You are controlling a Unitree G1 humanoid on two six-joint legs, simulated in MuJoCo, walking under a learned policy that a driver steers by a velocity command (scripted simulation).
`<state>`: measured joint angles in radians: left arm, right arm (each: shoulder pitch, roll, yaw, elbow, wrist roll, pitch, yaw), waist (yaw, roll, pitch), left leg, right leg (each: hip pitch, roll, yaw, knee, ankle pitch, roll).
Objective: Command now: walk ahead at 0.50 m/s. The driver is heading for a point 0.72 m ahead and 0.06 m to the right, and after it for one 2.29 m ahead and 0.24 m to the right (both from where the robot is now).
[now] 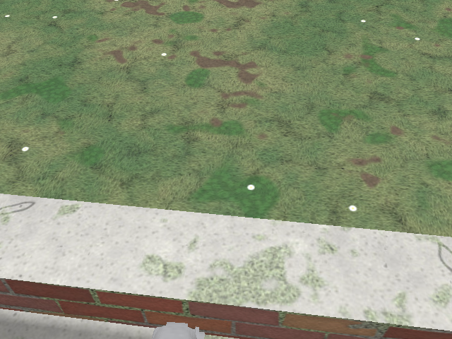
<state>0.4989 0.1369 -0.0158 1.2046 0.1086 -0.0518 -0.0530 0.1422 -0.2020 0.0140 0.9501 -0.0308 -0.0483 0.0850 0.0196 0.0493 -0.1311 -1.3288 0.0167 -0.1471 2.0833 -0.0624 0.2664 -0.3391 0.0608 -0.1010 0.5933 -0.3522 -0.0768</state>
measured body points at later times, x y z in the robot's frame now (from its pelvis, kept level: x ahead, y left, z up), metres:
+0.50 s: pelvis +0.28 +0.06 +0.16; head +0.27 +0.06 +0.61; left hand +0.37 +0.30 +0.02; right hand +0.23 -0.17 +0.00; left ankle +0.28 +0.13 -0.55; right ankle +0.30 -0.12 -0.29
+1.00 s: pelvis +0.56 +0.00 +0.29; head +0.56 +0.00 +0.74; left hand +0.65 +0.23 +0.14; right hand +0.61 -0.25 +0.15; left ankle +0.47 +0.17 -0.23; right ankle +0.59 -0.07 -0.38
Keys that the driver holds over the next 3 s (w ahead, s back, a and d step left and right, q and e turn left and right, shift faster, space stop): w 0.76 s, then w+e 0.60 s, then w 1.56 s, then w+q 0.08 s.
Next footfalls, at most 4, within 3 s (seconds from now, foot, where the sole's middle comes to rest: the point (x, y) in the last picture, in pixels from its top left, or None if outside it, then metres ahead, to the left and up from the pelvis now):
0.24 left None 0.32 0.14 -0.59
0.80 right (277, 252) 0.63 -0.07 -0.42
1.36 left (210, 163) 0.94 0.11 -0.42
1.90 right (315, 130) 1.09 -0.23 -0.42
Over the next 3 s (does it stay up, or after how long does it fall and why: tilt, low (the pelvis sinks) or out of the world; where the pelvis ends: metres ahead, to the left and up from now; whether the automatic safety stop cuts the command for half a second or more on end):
stays up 1.53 -0.26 0.34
